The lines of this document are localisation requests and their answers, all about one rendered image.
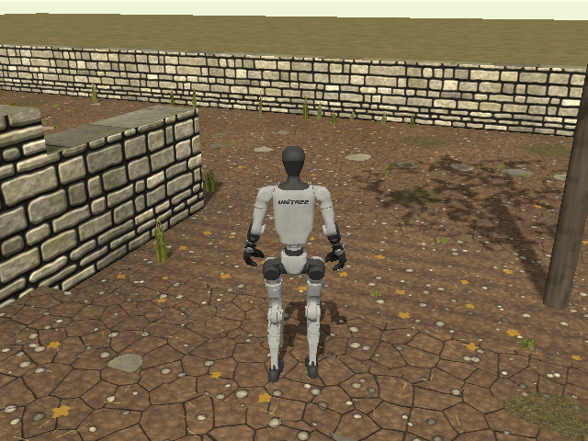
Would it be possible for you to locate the left robot thigh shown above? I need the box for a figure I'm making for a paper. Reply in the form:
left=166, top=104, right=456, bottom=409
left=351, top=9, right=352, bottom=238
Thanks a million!
left=263, top=257, right=285, bottom=324

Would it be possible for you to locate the robot left shin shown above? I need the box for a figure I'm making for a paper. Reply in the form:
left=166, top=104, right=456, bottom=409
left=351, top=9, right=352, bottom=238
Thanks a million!
left=267, top=308, right=282, bottom=370

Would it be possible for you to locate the robot left upper arm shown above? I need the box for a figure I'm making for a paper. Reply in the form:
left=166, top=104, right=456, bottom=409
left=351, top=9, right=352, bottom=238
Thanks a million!
left=250, top=186, right=275, bottom=236

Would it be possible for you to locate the left robot forearm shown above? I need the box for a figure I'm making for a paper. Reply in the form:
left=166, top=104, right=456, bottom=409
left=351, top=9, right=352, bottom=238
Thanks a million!
left=244, top=222, right=260, bottom=253

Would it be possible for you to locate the robot right upper arm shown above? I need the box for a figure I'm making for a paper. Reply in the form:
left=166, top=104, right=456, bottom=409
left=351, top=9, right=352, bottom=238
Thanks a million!
left=313, top=186, right=337, bottom=236

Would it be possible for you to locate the right robot forearm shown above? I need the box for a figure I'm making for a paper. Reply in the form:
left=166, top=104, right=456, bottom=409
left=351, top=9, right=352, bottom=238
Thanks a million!
left=327, top=222, right=345, bottom=255

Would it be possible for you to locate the robot left hand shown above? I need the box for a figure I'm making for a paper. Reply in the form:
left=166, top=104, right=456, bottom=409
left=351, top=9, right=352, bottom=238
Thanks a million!
left=243, top=249, right=265, bottom=266

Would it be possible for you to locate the robot right hand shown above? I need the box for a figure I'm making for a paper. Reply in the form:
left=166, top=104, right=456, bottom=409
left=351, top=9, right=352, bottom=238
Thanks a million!
left=325, top=251, right=346, bottom=271

